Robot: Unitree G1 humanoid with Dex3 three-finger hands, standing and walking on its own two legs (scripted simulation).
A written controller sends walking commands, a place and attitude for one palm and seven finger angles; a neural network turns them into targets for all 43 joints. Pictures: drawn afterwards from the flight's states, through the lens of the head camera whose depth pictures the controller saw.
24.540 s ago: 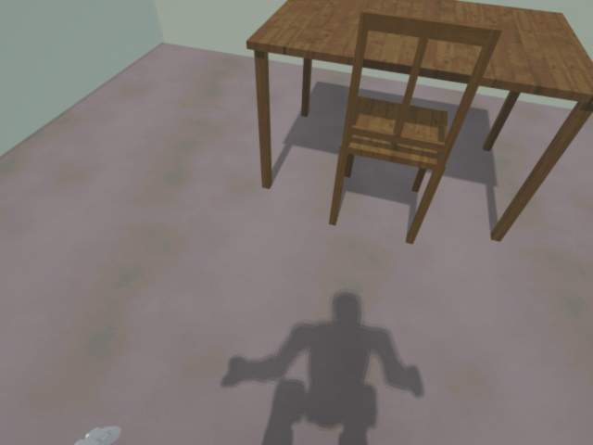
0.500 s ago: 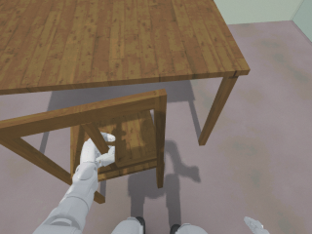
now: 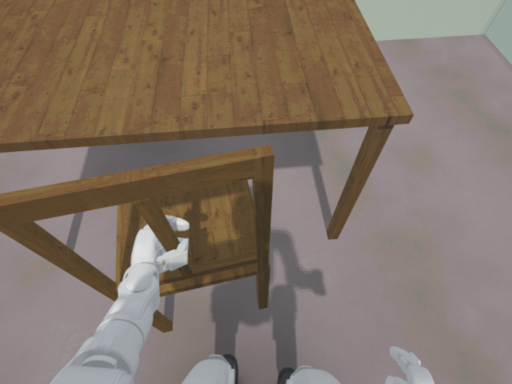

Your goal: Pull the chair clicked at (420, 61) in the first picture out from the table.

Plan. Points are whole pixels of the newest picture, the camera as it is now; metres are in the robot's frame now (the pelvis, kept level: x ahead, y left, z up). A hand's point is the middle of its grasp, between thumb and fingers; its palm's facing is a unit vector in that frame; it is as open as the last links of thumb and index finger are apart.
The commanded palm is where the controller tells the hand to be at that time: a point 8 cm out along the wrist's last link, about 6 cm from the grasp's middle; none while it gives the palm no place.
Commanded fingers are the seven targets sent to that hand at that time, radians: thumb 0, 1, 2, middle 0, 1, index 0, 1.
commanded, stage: step backward, pulling the chair out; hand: left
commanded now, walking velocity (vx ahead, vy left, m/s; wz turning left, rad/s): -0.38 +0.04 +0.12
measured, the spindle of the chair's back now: (170, 241) +0.36 +0.17 -0.07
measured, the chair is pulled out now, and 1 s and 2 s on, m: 0.14 0.15 0.15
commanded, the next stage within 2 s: none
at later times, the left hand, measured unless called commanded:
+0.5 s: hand (182, 255) +0.33 +0.15 -0.07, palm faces +0.08 -0.98 -0.18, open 5.6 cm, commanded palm +0.32 +0.20 -0.06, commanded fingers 0.00 0.90 0.90 -0.50 -1.45 -0.50 -1.45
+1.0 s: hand (181, 256) +0.33 +0.15 -0.07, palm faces +0.04 -0.98 -0.18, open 5.6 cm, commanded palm +0.32 +0.20 -0.06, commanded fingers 0.00 0.90 0.90 -0.50 -1.45 -0.50 -1.45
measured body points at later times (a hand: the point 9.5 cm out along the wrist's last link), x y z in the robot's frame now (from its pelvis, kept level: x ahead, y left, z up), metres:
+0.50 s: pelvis -0.01 +0.00 +0.00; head +0.06 -0.01 +0.44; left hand +0.32 +0.20 -0.05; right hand +0.10 -0.26 -0.13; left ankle +0.09 +0.12 -0.73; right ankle +0.05 -0.09 -0.73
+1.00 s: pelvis -0.01 +0.01 +0.00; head +0.06 +0.00 +0.45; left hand +0.32 +0.20 -0.05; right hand +0.11 -0.25 -0.13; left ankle +0.09 +0.12 -0.73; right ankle +0.05 -0.09 -0.73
